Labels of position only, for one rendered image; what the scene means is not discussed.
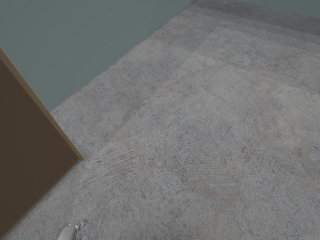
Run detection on wardrobe door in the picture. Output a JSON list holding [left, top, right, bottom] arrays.
[[0, 59, 79, 238]]

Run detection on robot left hand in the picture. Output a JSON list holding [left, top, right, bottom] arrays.
[[58, 218, 88, 240]]

